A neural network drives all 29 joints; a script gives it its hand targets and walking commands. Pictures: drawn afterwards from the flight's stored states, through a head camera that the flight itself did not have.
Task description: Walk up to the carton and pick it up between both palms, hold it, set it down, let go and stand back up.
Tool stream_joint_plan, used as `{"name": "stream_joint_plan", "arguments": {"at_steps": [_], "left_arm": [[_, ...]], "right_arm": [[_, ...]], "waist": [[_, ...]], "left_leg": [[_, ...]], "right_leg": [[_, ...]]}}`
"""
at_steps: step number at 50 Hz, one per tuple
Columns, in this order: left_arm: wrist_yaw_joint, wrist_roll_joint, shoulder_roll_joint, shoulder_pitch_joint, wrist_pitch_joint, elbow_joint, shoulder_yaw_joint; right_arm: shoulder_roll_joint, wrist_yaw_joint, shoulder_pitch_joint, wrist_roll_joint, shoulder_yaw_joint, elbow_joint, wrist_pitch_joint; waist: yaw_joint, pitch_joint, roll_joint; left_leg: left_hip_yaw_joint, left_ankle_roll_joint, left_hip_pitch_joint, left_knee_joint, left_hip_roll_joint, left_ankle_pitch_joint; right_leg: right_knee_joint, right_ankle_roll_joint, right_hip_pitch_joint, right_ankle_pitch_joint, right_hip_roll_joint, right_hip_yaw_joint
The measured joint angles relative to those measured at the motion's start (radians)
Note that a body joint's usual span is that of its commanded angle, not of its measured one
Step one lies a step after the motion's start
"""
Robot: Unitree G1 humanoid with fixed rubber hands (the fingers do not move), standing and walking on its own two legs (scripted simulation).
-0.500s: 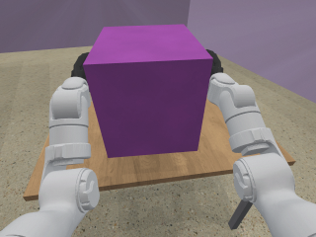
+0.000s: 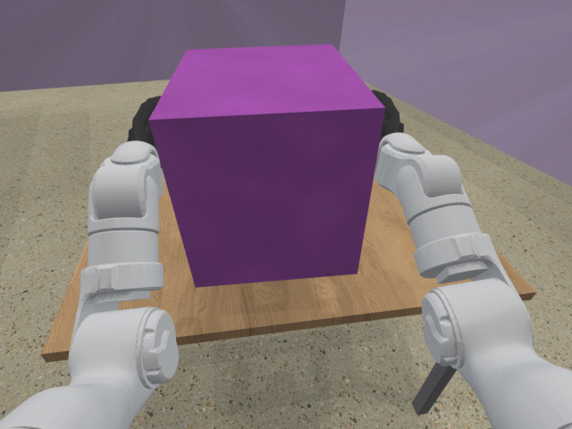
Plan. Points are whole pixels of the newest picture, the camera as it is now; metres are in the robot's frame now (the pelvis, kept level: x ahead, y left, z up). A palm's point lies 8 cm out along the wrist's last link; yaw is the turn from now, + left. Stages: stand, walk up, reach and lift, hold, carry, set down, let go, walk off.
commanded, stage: hold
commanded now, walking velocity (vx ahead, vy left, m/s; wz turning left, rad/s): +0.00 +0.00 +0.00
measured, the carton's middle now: (268, 157) +0.41 +0.00 +0.24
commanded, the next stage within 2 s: set down in 1.06 s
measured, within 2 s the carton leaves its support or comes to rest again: neither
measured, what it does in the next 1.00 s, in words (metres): stands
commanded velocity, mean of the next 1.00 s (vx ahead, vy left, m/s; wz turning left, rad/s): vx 0.00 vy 0.00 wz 0.00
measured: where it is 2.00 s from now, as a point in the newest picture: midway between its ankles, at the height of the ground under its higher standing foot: outside the picture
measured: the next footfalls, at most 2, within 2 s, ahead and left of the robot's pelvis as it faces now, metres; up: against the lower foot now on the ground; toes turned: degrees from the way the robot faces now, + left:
none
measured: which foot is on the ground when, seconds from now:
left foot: down 0.00-1.00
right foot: down 0.00-1.00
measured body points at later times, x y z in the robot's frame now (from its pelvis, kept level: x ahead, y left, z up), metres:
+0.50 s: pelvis +0.00 +0.00 +0.00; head -0.08 +0.02 +0.44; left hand +0.38 +0.17 +0.26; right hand +0.38 -0.16 +0.27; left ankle +0.02 +0.12 -0.75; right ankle +0.01 -0.12 -0.75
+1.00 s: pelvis +0.00 +0.00 +0.00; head -0.08 +0.02 +0.44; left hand +0.38 +0.17 +0.26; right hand +0.38 -0.15 +0.28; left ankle +0.02 +0.12 -0.75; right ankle +0.01 -0.12 -0.75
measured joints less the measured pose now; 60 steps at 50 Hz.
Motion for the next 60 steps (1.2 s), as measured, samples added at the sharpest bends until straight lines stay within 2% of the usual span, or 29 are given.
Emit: {"name": "stream_joint_plan", "arguments": {"at_steps": [19,43,60], "left_arm": [[0.002,0.01,-0.012,0.018,0.01,-0.04,-0.005],[-0.004,0.01,-0.009,0.007,0.006,-0.02,0.005],[-0.002,0.006,-0.007,-0.008,0.012,-0.041,0.02]], "right_arm": [[-0.008,0.0,0.024,0.013,0.012,-0.032,-0.001],[-0.002,-0.001,0.018,0.002,0.006,-0.024,0.005],[0.001,0.003,0.002,-0.007,0.006,-0.027,-0.004]], "waist": [[-0.004,0.007,0.001],[-0.001,0.001,0.002],[-0.014,0.022,-0.004]], "left_leg": [[0.002,0.003,0.012,0.0,-0.001,-0.005],[0.002,0.002,0.015,-0.005,-0.001,-0.003],[-0.004,0.0,0.026,0.003,-0.002,-0.007]], "right_leg": [[-0.009,0.003,0.016,-0.001,0.0,0.004],[-0.007,0.001,0.016,-0.003,0.001,0.006],[-0.002,-0.001,0.032,-0.008,0.001,0.001]]}}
